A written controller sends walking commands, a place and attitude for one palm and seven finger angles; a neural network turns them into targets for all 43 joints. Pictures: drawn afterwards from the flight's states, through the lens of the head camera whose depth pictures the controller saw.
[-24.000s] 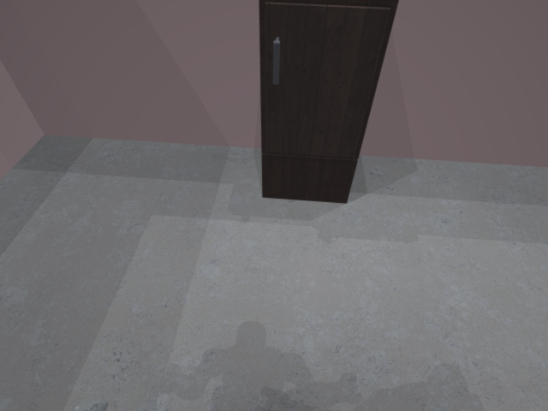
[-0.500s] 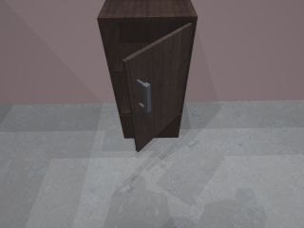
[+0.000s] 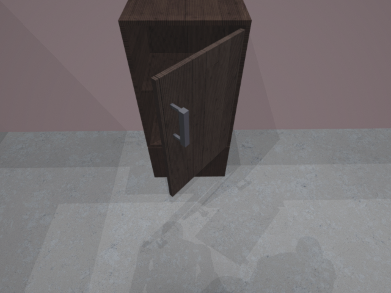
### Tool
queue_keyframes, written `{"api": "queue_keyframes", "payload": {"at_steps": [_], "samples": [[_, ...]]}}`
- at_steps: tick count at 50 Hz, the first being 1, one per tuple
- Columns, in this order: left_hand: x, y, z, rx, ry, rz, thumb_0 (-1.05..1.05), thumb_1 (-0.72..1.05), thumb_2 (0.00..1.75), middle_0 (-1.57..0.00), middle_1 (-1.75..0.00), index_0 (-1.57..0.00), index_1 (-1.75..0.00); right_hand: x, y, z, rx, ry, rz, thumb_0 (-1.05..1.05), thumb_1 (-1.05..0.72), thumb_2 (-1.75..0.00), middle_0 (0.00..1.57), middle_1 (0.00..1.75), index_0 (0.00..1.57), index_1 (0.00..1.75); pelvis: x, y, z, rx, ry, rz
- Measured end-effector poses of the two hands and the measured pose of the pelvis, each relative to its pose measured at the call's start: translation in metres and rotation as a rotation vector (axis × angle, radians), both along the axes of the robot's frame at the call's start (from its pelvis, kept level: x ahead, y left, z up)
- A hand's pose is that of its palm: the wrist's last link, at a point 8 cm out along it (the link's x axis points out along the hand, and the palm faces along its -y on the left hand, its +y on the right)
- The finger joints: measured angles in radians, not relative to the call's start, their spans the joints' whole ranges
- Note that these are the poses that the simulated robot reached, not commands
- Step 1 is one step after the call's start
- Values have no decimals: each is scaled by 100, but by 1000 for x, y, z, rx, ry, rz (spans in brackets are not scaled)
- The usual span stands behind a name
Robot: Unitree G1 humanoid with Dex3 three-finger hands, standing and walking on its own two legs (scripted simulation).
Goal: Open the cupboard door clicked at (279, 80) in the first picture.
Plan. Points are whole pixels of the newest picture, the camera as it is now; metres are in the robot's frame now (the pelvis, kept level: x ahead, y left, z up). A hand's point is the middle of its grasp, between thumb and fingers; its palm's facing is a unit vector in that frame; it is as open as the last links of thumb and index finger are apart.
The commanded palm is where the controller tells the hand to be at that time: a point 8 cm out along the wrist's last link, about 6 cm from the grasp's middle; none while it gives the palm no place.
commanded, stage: look to check the result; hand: left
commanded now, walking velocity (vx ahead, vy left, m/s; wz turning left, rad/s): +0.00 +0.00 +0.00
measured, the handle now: (179, 125) +0.58 +0.08 -0.03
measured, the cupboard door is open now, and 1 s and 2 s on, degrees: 47 47 47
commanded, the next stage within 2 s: walk to a spot facing it in 0.42 s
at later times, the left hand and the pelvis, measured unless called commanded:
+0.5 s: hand out of the picture +0.01 +0.16 -0.17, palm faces +0.04 -0.98 -0.19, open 7.4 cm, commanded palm none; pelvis +0.02 -0.01 +0.00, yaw +0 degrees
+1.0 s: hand out of the picture +0.10 +0.18 -0.17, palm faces -0.12 -0.96 -0.25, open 7.4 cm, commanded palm none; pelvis +0.01 -0.02 -0.01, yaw -12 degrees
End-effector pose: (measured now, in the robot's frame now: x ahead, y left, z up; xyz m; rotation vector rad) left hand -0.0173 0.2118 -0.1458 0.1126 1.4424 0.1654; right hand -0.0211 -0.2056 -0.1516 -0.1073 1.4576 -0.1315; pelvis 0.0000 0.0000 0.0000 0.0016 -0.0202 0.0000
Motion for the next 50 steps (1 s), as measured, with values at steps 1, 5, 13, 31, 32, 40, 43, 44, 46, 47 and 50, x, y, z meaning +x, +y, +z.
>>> {"api": "queue_keyframes", "payload": {"at_steps": [1, 5, 13, 31, 32, 40, 43, 44, 46, 47, 50], "samples": [[0, 0, 0, 0, 3, 1, 0, 91, 89, -20, -30, -20, -30, 2, 0, 0, 0, -2, 1, 0, -91, -90, 19, 30, 20, 30, 1, 0, 0, 0, 0, 0], [0, -1, 1, 2, 11, 3, 0, 91, 89, -20, -30, -20, -30, 10, -2, 0, -2, -8, 7, 0, -91, -90, 19, 30, 20, 30, 4, -1, 0, 1, 0, -1], [8, -3, 2, 5, 5, 2, 0, 91, 89, -20, -30, -20, -30, 21, -9, 0, -12, -20, 12, 1, -92, -90, 20, 30, 20, 30, 11, -3, 1, 4, 0, -3], [31, -7, 2, 13, -25, -12, 0, 91, 89, -20, -30, -20, -30, 34, -19, 1, -22, -27, 5, 1, -92, -90, 20, 30, 20, 30, 21, -11, 1, 6, 2, -15], [32, -7, 2, 14, -23, -13, 0, 91, 89, -20, -30, -20, -30, 33, -20, 0, -24, -26, -2, 1, -92, -90, 20, 30, 20, 30, 21, -11, 0, 5, 3, -22], [45, 5, -5, 20, 4, -56, 0, 91, 89, -20, -30, -20, -30, 32, -31, -2, -66, -57, -94, 1, -91, -90, 20, 30, 20, 30, 18, -10, -7, -2, 12, -90], [59, 12, -7, 28, -11, -84, 0, 91, 89, -20, -30, -20, -30, 30, -35, -1, -87, -75, -120, 0, -91, -90, 20, 30, 20, 30, 17, -9, -9, 5, 19, -119], [66, 14, -7, 33, -19, -97, 0, 91, 89, -20, -30, -20, -30, 29, -37, -1, -92, -82, -126, 0, -91, -90, 20, 30, 20, 30, 16, -9, -10, 10, 23, -132], [80, 17, -5, 46, -38, -128, 0, 91, 89, -20, -30, -20, -30, 26, -41, -2, -98, -100, -140, 0, -91, -90, 20, 30, 20, 30, 13, -9, -11, 19, 25, -162], [88, 18, -3, 54, -51, -144, 1, 91, 89, -20, -30, -20, -30, 24, -43, -3, -98, -106, -146, 0, -91, -90, 20, 30, 20, 30, 12, -11, -11, 21, 24, -174], [115, 13, 6, 75, -107, -192, 1, 91, 89, -20, -30, -20, -30, 17, -52, -6, -91, -110, -157, 0, -91, -90, 20, 30, 20, 30, 9, -17, -11, 19, 21, -205]]}}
